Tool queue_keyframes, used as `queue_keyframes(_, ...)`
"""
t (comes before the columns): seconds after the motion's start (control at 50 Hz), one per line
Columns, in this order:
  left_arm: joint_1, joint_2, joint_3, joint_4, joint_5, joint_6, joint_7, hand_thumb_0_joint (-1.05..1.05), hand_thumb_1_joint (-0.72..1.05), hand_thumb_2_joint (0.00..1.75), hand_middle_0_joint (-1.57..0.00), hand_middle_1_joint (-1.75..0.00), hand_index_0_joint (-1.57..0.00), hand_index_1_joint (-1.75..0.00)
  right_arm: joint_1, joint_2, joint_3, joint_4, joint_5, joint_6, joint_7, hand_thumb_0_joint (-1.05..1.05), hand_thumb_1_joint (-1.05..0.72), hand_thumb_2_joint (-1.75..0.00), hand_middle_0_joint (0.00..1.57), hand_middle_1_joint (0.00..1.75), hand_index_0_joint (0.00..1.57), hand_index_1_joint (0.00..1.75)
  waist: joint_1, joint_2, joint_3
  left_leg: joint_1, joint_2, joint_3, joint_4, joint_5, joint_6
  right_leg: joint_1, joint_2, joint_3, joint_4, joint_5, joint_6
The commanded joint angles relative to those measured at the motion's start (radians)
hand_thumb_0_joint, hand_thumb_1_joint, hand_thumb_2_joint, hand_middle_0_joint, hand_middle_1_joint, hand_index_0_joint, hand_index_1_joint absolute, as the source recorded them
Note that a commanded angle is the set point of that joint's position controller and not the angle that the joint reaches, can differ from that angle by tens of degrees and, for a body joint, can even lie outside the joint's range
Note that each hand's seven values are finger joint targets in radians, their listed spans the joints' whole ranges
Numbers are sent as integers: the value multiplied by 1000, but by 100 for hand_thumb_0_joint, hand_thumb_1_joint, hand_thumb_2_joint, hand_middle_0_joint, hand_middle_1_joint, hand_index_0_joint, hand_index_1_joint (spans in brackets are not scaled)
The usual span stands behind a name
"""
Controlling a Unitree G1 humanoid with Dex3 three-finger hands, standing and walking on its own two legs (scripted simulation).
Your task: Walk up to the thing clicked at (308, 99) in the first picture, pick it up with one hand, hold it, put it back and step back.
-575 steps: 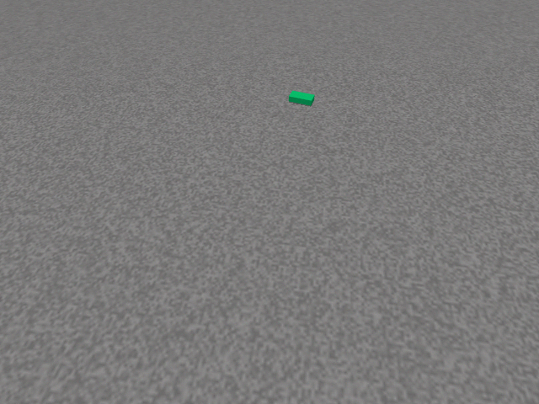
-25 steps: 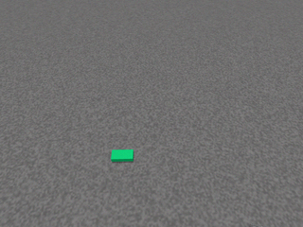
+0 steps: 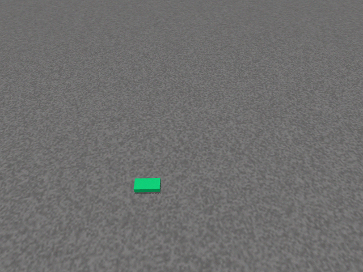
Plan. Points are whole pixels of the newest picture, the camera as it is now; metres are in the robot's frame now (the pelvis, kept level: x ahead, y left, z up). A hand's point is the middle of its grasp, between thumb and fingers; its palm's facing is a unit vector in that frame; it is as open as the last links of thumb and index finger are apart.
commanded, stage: stand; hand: left
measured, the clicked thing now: (147, 185) +0.74 +0.23 -0.76
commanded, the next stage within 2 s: walk up in 0.38 s
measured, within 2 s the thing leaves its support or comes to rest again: neither
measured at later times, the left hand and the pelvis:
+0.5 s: hand out of the picture +0.08 +0.26 -0.15, palm faces -0.01 -0.94 -0.35, open 7.4 cm; pelvis +0.02 +0.00 +0.00, yaw +0 degrees
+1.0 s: hand (74, 246) +0.22 +0.30 -0.15, palm faces -0.08 -0.94 -0.34, open 7.4 cm; pelvis +0.15 +0.03 -0.01, yaw -1 degrees
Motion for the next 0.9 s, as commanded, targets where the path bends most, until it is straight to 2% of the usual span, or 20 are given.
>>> queue_keyframes(0.0, -45, 216, 40, -66, -1, -20, 18, 0, 90, 90, -20, -30, -20, -30, -52, -214, -37, -63, 5, -21, -15, 0, -90, -90, 20, 30, 20, 30, -2, 5, -49, 19, 108, -96, -61, -14, 33, -43, -115, 72, -56, 8, -39)
queue_keyframes(0.12, -32, 214, 37, -66, 1, -18, 17, 0, 90, 90, -20, -30, -20, -30, -36, -217, -36, -62, 4, -18, -14, 0, -90, -90, 20, 30, 20, 30, -2, -8, -32, -2, 102, -101, -62, -50, 33, -61, -112, 75, -67, -50, -40)
queue_keyframes(0.24, -34, 220, 39, -76, -1, -21, 18, 0, 90, 90, -20, -30, -20, -30, -33, -217, -33, -64, 5, -24, -17, 0, -90, -90, 20, 30, 20, 30, -2, 3, -72, 30, 108, -94, -41, 68, 32, -36, -117, 73, -41, 74, -42)
queue_keyframes(0.34, -25, 215, 35, -73, 0, -19, 18, 0, 90, 90, -20, -30, -20, -30, -33, -217, -29, -68, 7, -21, -18, 0, -90, -90, 20, 30, 20, 30, -1, 0, -70, 32, 108, -93, -36, 51, 33, -39, -116, 69, -44, 57, -40)
queue_keyframes(0.36, 40, 277, 89, -104, 9, -26, -2, 0, 90, 90, -20, -30, -20, -30, 32, -283, -79, -116, -9, -28, 3, 0, -90, -90, 20, 30, 20, 30, -1, 13, -150, 45, 64, -96, 19, -416, 96, -22, -51, 53, 12, -371, -78)
queue_keyframes(0.38, 59, 275, 96, -102, 18, -25, -9, 0, 90, 90, -20, -30, -20, -30, 48, -292, -87, -116, -19, -27, 12, 0, -90, -90, 20, 30, 20, 30, 7, 43, -78, -35, 77, -139, 10, -584, 106, -89, -57, 82, 43, -518, -92)
queue_keyframes(0.44, 74, 237, 104, -137, 22, -35, -14, 0, 90, 90, -20, -30, -20, -30, 4, -242, -91, -178, -22, -33, 18, 0, -90, -90, 20, 30, 20, 30, 29, 9, 65, -163, 104, -178, 58, -435, 120, -137, -81, 135, 70, -400, -123)
queue_keyframes(0.48, 156, 277, 119, -127, 20, -46, -11, 0, 90, 90, -20, -30, -20, -30, -43, -216, -90, -221, -20, -41, 20, 0, -90, -90, 20, 30, 20, 30, 60, -87, 33, -299, 23, -86, 215, -314, 87, 33, -156, 282, -46, -352, -170)
queue_keyframes(0.5, 182, 315, 135, -132, 23, -52, -10, 0, 90, 90, -20, -30, -20, -30, -62, -204, -87, -241, -20, -40, 23, 0, -90, -90, 20, 30, 20, 30, 78, -159, 40, -445, -24, -5, 349, -295, 56, 159, -242, 406, -130, -367, -213)
queue_keyframes(0.52, 166, 337, 145, -156, 27, -57, -10, 0, 90, 90, -20, -30, -20, -30, -55, -219, -91, -253, -29, -38, 22, 0, -90, -90, 20, 30, 20, 30, 76, -144, 69, -493, 27, -29, 454, -327, 43, 138, -320, 477, -159, -379, -256)
queue_keyframes(0.54, 137, 338, 147, -184, 25, -58, -9, 0, 90, 90, -20, -30, -20, -30, -31, -237, -96, -255, -25, -40, 24, 0, -90, -90, 20, 30, 20, 30, 60, -119, 87, -471, 44, -42, 462, -333, 42, 81, -325, 457, -167, -410, -275)
queue_keyframes(0.56, 100, 342, 147, -206, 28, -58, -10, 0, 90, 90, -20, -30, -20, -30, -9, -236, -95, -257, -20, -47, 26, 0, -90, -90, 20, 30, 20, 30, 46, -148, 101, -445, 70, -48, 413, -338, 46, 67, -326, 417, -136, -314, -280)
queue_keyframes(0.62, 87, 305, 131, -236, 15, -51, -17, 0, 90, 90, -20, -30, -20, -30, 74, -224, -105, -247, -21, -69, 33, 0, -90, -90, 20, 30, 20, 30, 4, -146, 32, -210, 47, 1, 210, -213, 45, -2, -232, 190, -2, 36, -216)
queue_keyframes(0.66, 57, 240, 107, -270, 5, -41, -23, 0, 90, 90, -20, -30, -20, -30, 274, -254, -140, -205, -32, -77, 20, 0, -90, -90, 20, 30, 20, 30, -109, -2, -61, 214, 0, 8, 36, -85, 45, -257, -76, 16, 326, 94, -124)
queue_keyframes(0.68, 85, 156, 86, -297, -8, -44, -23, 0, 90, 90, -20, -30, -20, -30, 342, -359, -171, -214, -47, -83, 12, 0, -90, -90, 20, 30, 20, 30, -128, 289, -87, 347, 264, -435, -111, -258, 133, -500, 96, -42, 639, -183, -61)
queue_keyframes(0.7, 111, 240, 106, -279, 2, -43, -5, 0, 90, 90, -20, -30, -20, -30, 295, -396, -170, -243, -25, -83, 13, 0, -90, -90, 20, 30, 20, 30, -90, 202, -71, 283, 397, -590, -116, -271, 244, -539, 63, 39, 732, -393, -69)
queue_keyframes(0.72, 98, 281, 104, -271, 4, -44, 0, 0, 90, 90, -20, -30, -20, -30, 255, -356, -160, -261, -7, -78, 12, 0, -90, -90, 20, 30, 20, 30, -61, 67, -12, 178, 384, -498, -80, -164, 256, -523, 14, 93, 793, -361, -76)
queue_keyframes(0.74, 137, 266, 100, -264, -5, -42, -5, 0, 90, 90, -20, -30, -20, -30, 223, -314, -141, -282, -3, -78, 9, 0, -90, -90, 20, 30, 20, 30, -27, 57, 20, 146, 326, -379, -67, -86, 212, -500, -9, 105, 766, -293, -78)
queue_keyframes(0.78, 181, 261, 98, -246, -7, -42, -15, 0, 90, 90, -20, -30, -20, -30, 192, -274, -122, -310, 3, -83, 1, 0, -90, -90, 20, 30, 20, 30, -9, 105, 36, 123, 260, -221, -64, 82, 177, -471, -40, 78, 694, -212, -63)
queue_keyframes(0.88, 111, 219, 97, -310, 5, -36, -37, 0, 90, 90, -20, -30, -20, -30, 259, -273, -120, -345, 2, -81, 0, 0, -90, -90, 20, 30, 20, 30, -41, 139, 54, 130, 227, -85, -35, 371, 217, -436, -58, -36, 486, -129, -29)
